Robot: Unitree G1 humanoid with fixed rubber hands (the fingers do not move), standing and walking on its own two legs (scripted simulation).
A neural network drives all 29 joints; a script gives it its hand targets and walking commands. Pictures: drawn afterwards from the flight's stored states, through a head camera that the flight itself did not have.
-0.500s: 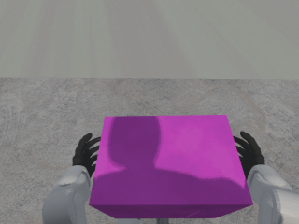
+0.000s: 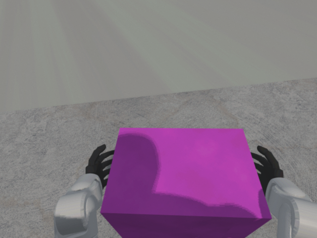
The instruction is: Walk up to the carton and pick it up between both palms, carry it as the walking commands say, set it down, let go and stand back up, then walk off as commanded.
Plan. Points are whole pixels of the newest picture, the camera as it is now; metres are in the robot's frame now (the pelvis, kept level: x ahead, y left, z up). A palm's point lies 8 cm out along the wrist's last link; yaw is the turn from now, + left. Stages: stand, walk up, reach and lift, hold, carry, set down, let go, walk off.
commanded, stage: carry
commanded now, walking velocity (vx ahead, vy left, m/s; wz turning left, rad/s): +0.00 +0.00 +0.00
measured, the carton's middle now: (179, 189) +0.24 -0.01 +0.01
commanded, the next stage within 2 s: none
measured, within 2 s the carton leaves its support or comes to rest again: neither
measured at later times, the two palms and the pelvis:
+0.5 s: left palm (99, 189) +0.20 +0.16 +0.10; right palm (291, 192) +0.19 -0.22 +0.10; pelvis -0.03 -0.03 +0.01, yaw +0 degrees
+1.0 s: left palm (93, 184) +0.22 +0.18 +0.08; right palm (272, 187) +0.21 -0.20 +0.09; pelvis -0.03 -0.01 +0.01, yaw +0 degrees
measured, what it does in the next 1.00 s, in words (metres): steps on the spot: left foot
